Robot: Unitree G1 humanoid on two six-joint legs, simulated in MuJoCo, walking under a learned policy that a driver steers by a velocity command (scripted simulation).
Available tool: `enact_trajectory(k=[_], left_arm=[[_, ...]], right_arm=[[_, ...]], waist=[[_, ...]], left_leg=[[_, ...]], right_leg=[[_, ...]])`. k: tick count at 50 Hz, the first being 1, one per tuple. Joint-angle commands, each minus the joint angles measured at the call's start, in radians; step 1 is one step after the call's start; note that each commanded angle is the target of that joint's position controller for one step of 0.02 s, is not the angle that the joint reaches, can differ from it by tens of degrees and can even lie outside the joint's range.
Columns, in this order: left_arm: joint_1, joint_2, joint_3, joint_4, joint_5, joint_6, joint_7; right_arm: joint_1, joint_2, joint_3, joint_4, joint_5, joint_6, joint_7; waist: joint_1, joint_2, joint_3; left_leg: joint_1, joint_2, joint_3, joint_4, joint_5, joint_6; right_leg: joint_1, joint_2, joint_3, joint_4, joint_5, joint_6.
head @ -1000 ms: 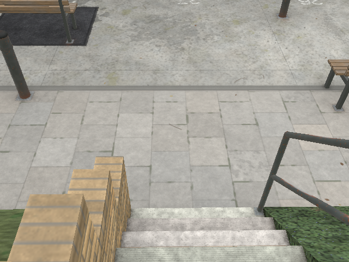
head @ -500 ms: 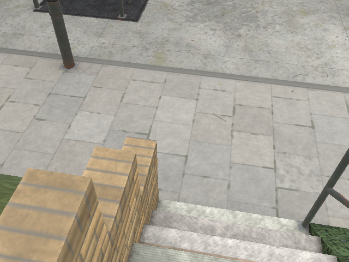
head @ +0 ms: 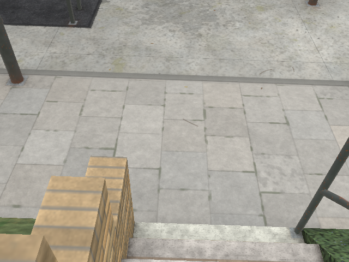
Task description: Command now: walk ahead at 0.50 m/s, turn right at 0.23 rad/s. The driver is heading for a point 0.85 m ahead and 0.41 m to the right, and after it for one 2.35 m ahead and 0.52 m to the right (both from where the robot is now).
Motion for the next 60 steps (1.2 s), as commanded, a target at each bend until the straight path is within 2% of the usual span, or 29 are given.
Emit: enact_trajectory(k=[1,3,6,8,14,16,17,18,19,20,21,23,25,26,29,33,38,40,41,42,43,45,47,48,50,53,54,57,60], left_arm=[[0.018,-0.022,-0.022,-0.147,0.017,0.043,0.009],[0.089,-0.015,-0.012,-0.118,0.049,0.047,-0.002],[-0.086,0.037,-0.006,-0.200,0.051,0.014,-0.060],[-0.158,-0.021,-0.029,-0.226,0.058,0.012,-0.090],[-0.079,0.088,0.009,-0.198,0.044,0.060,-0.099],[0.234,0.114,0.042,-0.064,0.043,0.020,-0.090],[0.565,0.173,0.057,0.073,0.057,0.019,-0.097],[0.403,0.139,0.010,0.029,0.056,0.007,-0.108],[0.309,0.086,0.001,-0.014,0.044,0.021,-0.121],[0.313,0.059,-0.005,-0.014,0.055,0.016,-0.123],[0.259,0.190,0.037,0.004,0.042,0.010,-0.115],[0.168,0.073,-0.001,-0.025,0.087,-0.019,-0.088],[0.062,0.025,-0.028,-0.078,0.093,-0.027,-0.034],[0.097,0.038,-0.032,-0.054,0.113,-0.029,-0.032],[0.208,0.026,-0.028,-0.023,0.019,-0.048,0.009],[0.158,0.033,-0.027,-0.070,0.033,-0.016,0.010],[0.292,-0.005,-0.018,-0.049,0.010,-0.011,0.014],[0.133,-0.008,-0.027,-0.060,0.022,0.010,0.022],[0.038,-0.020,-0.031,-0.063,0.019,0.007,0.004],[0.046,-0.072,-0.029,-0.075,0.016,-0.006,-0.028],[0.203,-0.062,-0.031,-0.109,0.007,-0.025,-0.039],[0.057,0.003,-0.024,-0.168,-0.008,-0.029,-0.036],[-0.105,-0.121,-0.073,-0.293,-0.042,0.002,-0.027],[-0.163,-0.047,-0.057,-0.321,-0.020,0.030,-0.022],[-0.066,-0.009,-0.055,-0.330,0.044,0.044,-0.045],[0.011,-0.064,-0.048,-0.277,0.051,0.028,-0.080],[-0.079,-0.030,-0.037,-0.305,0.031,0.023,-0.073],[-0.396,0.015,-0.027,-0.403,0.023,-0.007,-0.103],[-0.394,-0.032,-0.041,-0.410,0.028,-0.025,-0.161]], right_arm=[[-0.033,0.019,0.046,-0.027,-0.038,-0.009,-0.068],[-0.119,-0.129,0.015,-0.048,-0.038,-0.016,-0.096],[-0.002,-0.067,0.016,-0.027,0.045,-0.063,-0.155],[0.022,-0.069,0.018,-0.021,0.034,-0.045,-0.162],[-0.074,-0.158,-0.058,-0.061,0.015,-0.014,-0.102],[-0.049,-0.108,-0.057,-0.023,0.018,-0.020,-0.114],[-0.209,-0.118,-0.067,-0.047,-0.020,-0.053,-0.105],[-0.006,-0.034,-0.055,-0.117,-0.001,-0.078,-0.090],[0.016,-0.090,-0.064,-0.153,0.014,-0.089,-0.084],[-0.035,-0.118,-0.069,-0.158,0.047,-0.078,-0.097],[-0.087,-0.049,-0.051,-0.235,0.075,-0.060,-0.116],[-0.245,-0.071,-0.049,-0.273,0.069,-0.015,-0.131],[-0.241,-0.078,-0.060,-0.299,-0.023,0.018,-0.133],[-0.167,-0.059,-0.055,-0.267,-0.030,0.013,-0.113],[-0.282,-0.097,-0.051,-0.326,-0.010,-0.014,-0.074],[-0.334,-0.071,-0.040,-0.393,-0.021,-0.015,-0.046],[-0.306,-0.126,-0.057,-0.401,0.001,-0.047,-0.020],[-0.059,-0.134,-0.083,-0.317,0.039,-0.061,-0.020],[0.228,-0.114,-0.089,-0.225,0.007,-0.050,-0.021],[0.433,-0.122,-0.085,-0.159,0.021,-0.040,-0.016],[0.363,-0.137,-0.070,-0.157,0.055,-0.032,0.004],[0.295,-0.086,-0.045,-0.166,0.041,-0.030,0.009],[0.122,-0.189,-0.057,-0.126,0.028,-0.030,-0.025],[0.048,-0.088,-0.019,-0.153,0.018,-0.037,-0.049],[-0.155,-0.058,0.032,-0.208,-0.010,-0.030,-0.090],[-0.025,-0.169,0.009,-0.091,0.012,-0.029,-0.087],[0.075,-0.105,0.012,-0.067,0.044,-0.039,-0.104],[0.302,-0.082,-0.001,-0.057,-0.006,-0.053,-0.123],[0.149,-0.071,0.009,-0.102,0.001,-0.035,-0.131]], waist=[[0.104,0.044,0.149],[0.161,0.089,0.113],[0.100,0.076,0.139],[0.062,0.067,0.154],[0.054,0.175,0.147],[0.165,0.098,0.042],[0.367,-0.064,0.018],[0.135,-0.458,0.029],[0.100,-0.368,-0.065],[0.110,-0.100,-0.109],[0.043,-0.007,-0.111],[0.017,0.099,0.026],[-0.040,0.067,0.046],[-0.066,0.030,-0.004],[-0.014,-0.013,0.018],[0.005,-0.043,0.030],[0.096,-0.076,0.088],[-0.042,-0.164,0.083],[-0.163,-0.116,0.053],[-0.228,0.174,0.009],[-0.094,0.441,-0.032],[-0.097,0.268,-0.004],[0.018,0.214,0.122],[0.040,0.039,0.198],[0.156,-0.020,0.232],[0.137,0.156,0.138],[0.051,0.155,0.196],[-0.142,0.129,0.225],[-0.076,0.076,0.204]], left_leg=[[-0.111,0.374,-0.434,-0.228,0.721,0.168],[-0.222,0.316,-0.342,-0.189,0.820,0.132],[-0.160,0.189,-0.162,-0.057,0.218,0.064],[-0.252,0.166,-0.094,-0.030,0.077,0.071],[-0.084,0.271,-0.133,0.336,0.303,0.092],[-0.114,0.204,-0.029,0.826,0.644,0.056],[-0.545,0.095,0.053,1.421,0.039,-0.007],[-0.817,-0.011,-0.035,1.561,-0.383,-0.023],[-0.841,0.026,-0.094,1.412,-0.324,-0.031],[-0.821,0.070,-0.127,1.321,-0.213,-0.022],[-0.854,0.100,-0.164,1.249,-0.198,-0.014],[-0.905,0.149,-0.251,0.881,0.164,-0.022],[-0.676,0.128,-0.219,0.552,0.378,-0.119],[-0.550,0.115,-0.183,0.609,0.490,-0.135],[-0.408,0.082,-0.212,0.161,0.953,-0.098],[-0.079,0.002,-0.143,-0.012,1.057,-0.091],[-0.382,0.048,-0.265,-0.113,0.728,-0.064],[0.091,0.115,-0.219,-0.503,0.761,-0.010],[0.511,0.142,-0.139,-0.487,0.980,0.014],[0.798,0.284,-0.234,-0.255,1.312,0.112],[0.829,0.299,-0.338,-0.065,1.322,0.169],[0.661,0.322,-0.364,-0.150,0.936,0.208],[0.322,0.480,-0.720,-0.333,0.432,0.265],[0.182,0.406,-0.645,-0.326,0.325,0.169],[-0.349,0.221,-0.334,-0.309,0.309,0.084],[-0.268,0.228,-0.283,-0.268,0.416,0.086],[-0.014,0.221,-0.292,-0.197,0.307,0.071],[0.369,0.225,-0.315,-0.093,0.161,0.039],[-0.042,0.174,-0.116,-0.075,-0.038,0.037]], right_leg=[[-0.207,-0.102,0.127,-0.429,0.361,0.073],[0.008,-0.092,0.032,-0.524,0.519,0.104],[0.012,-0.089,0.083,-1.028,1.136,0.095],[0.228,-0.067,-0.047,-1.173,1.196,0.107],[0.265,-0.132,-0.129,-1.171,0.810,0.026],[0.770,-0.120,-0.222,-1.630,0.809,-0.039],[1.129,-0.135,-0.183,-1.320,0.929,-0.100],[1.103,-0.202,0.032,-1.204,1.404,-0.186],[1.076,-0.233,0.176,-1.243,1.281,-0.238],[0.955,-0.291,0.233,-1.301,0.920,-0.271],[0.832,-0.380,0.518,-1.413,0.287,-0.325],[0.598,-0.366,0.658,-1.487,0.017,-0.252],[0.352,-0.242,0.473,-1.381,0.366,-0.208],[0.306,-0.214,0.403,-1.323,0.586,-0.206],[0.278,-0.087,0.239,-1.200,0.387,-0.147],[0.097,0.009,0.209,-1.097,0.084,-0.148],[0.518,-0.048,0.433,-0.763,0.270,-0.203],[0.316,0.045,0.370,-0.586,0.456,-0.159],[-0.024,0.130,0.276,-0.313,0.539,-0.108],[-0.371,0.305,0.120,0.243,-0.284,-0.016],[-0.491,0.240,0.111,0.370,-0.430,0.008],[-0.609,0.093,0.028,0.347,-0.213,0.015],[-0.697,-0.068,0.094,0.234,-0.060,0.018],[-0.684,-0.075,0.123,0.084,0.112,0.012],[-0.194,-0.063,0.032,-0.470,0.543,0.054],[-0.012,-0.072,-0.069,-0.422,0.733,0.074],[-0.284,-0.110,0.051,-0.536,0.707,0.052],[-0.555,-0.098,0.066,-0.965,0.853,0.036],[0.033,-0.081,-0.075,-1.239,1.246,0.025]])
